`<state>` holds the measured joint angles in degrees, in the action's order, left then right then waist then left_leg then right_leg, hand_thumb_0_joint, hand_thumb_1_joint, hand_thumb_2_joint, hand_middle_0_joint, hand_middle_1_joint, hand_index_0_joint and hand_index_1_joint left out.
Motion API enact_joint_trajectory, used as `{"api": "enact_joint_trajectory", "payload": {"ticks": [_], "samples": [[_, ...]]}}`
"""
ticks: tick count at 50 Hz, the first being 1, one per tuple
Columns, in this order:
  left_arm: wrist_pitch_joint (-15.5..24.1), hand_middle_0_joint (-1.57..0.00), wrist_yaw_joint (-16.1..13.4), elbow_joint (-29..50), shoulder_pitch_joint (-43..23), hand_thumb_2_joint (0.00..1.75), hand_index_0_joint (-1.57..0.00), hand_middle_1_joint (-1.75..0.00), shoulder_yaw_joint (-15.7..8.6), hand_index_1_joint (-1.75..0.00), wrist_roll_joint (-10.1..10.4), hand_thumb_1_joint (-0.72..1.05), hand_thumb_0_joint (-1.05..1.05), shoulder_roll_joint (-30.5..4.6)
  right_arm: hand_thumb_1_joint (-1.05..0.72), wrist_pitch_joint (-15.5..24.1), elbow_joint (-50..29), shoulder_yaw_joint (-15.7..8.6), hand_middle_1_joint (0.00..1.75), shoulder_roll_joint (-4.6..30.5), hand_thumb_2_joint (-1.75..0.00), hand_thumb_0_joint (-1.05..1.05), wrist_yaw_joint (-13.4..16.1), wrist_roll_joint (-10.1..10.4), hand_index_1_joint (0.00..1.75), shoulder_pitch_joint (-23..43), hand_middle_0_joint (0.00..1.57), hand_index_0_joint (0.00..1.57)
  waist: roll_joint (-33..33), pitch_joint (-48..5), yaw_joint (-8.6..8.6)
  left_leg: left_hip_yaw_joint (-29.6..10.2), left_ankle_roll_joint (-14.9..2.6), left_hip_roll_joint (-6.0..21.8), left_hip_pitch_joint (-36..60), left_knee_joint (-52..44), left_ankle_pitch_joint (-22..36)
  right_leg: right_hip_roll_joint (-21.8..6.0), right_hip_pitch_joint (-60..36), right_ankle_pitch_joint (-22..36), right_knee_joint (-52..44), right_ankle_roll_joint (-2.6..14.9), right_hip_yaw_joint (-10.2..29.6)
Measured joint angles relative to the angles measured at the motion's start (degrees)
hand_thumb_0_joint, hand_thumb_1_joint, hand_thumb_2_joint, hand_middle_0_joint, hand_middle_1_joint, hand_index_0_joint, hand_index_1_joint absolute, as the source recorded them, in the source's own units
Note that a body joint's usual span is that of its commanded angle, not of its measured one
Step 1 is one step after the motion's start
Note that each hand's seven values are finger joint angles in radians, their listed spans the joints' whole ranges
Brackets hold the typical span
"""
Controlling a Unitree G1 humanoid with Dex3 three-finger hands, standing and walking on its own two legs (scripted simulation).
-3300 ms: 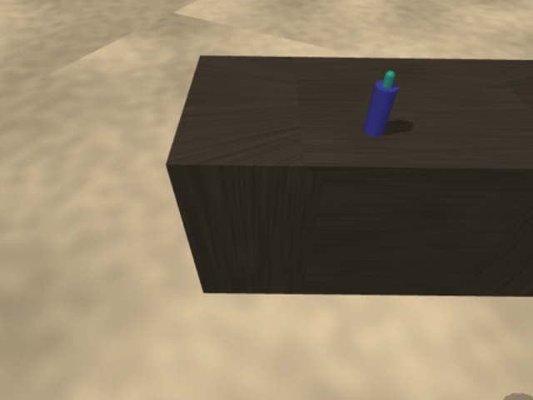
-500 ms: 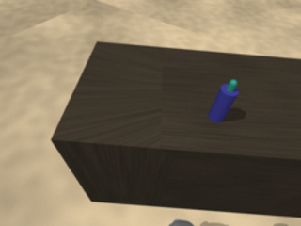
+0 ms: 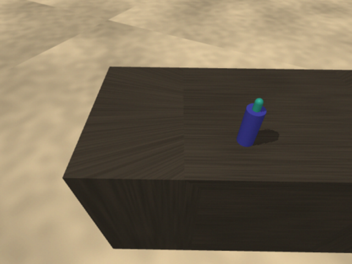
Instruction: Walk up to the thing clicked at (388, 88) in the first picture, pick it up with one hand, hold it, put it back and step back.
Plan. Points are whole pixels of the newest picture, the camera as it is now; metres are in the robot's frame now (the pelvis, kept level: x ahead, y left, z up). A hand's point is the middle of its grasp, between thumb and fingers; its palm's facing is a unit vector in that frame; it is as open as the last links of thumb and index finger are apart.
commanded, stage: walk up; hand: right
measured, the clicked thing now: (251, 121) +0.52 -0.20 +0.02
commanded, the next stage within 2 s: stand in 0.98 s
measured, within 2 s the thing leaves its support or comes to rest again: neither
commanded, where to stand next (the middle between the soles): +0.06 +0.01 m, yaw +0 degrees
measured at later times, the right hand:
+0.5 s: hand out of the picture +0.08 -0.25 -0.15, palm faces +0.03 +0.94 -0.34, open 7.4 cm
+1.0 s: hand out of the picture +0.10 -0.25 -0.15, palm faces +0.05 +0.94 -0.33, open 7.4 cm
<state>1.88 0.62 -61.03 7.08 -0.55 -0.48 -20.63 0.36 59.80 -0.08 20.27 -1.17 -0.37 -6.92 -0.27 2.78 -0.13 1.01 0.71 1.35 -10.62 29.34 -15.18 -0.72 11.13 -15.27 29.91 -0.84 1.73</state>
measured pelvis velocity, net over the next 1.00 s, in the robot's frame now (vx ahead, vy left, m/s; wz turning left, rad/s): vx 0.03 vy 0.01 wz -0.04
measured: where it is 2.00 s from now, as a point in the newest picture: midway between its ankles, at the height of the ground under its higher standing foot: outside the picture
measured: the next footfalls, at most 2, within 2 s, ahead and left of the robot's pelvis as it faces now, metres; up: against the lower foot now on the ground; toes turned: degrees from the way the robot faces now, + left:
none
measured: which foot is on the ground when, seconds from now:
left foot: down 0.00-1.00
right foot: down 0.00-1.00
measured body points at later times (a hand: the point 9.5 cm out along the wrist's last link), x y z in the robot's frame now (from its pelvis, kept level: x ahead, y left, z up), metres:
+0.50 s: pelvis +0.02 +0.01 +0.01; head +0.03 +0.01 +0.46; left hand +0.11 +0.30 -0.12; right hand +0.08 -0.30 -0.12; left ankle +0.01 +0.13 -0.74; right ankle +0.01 -0.13 -0.74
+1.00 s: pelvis +0.03 +0.01 +0.01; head +0.04 +0.00 +0.46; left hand +0.13 +0.30 -0.12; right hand +0.10 -0.30 -0.12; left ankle +0.01 +0.13 -0.74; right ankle +0.01 -0.13 -0.74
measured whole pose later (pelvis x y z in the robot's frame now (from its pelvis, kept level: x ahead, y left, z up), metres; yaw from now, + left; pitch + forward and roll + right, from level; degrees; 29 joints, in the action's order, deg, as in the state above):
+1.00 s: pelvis +0.03 +0.01 +0.01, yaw -2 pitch -3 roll +0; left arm 0.8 0.0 -65.6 4.4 -0.6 -0.9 -19.7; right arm -0.1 64.5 -1.4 19.8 -0.6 -0.4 -4.7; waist -0.1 3.6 0.7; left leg 3.5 0.6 1.6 -4.1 19.6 -12.8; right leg -0.5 5.9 -12.4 20.8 -1.4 4.0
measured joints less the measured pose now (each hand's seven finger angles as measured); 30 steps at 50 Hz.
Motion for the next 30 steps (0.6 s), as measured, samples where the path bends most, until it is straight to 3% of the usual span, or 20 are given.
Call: {"api": "enact_joint_trajectory", "payload": {"ticks": [10, 30], "samples": [[-0.41, -0.20, 0.27, -2.47, -2.37, 0.90, -0.21, -0.30, 0.10, -0.30, -0.08, 0.90, 0.00, -0.03, -0.91, 0.29, 3.86, -0.30, 0.30, 0.61, -0.90, 0.01, 0.23, -0.21, 0.30, -0.06, 0.21, 0.21, 0.55, 0.30, 0.69, 0.91, -0.14, 0.01, 2.31, -5.56, 2.47, -0.01, -2.05, 2.88, -5.72, -0.35, 0.81], [-0.94, -0.20, -0.38, -5.17, -2.80, 0.90, -0.21, -0.29, 0.09, -0.30, -0.11, 0.90, 0.00, 0.99, -0.91, -0.12, 5.05, -0.90, 0.30, -0.42, -0.90, 0.01, 0.46, -0.04, 0.30, 1.64, 0.21, 0.21, 0.27, 0.54, 0.77, 1.86, -0.23, 0.14, 5.18, -8.19, 2.22, 0.10, -4.59, 3.00, -8.44, -0.61, 1.65]]}}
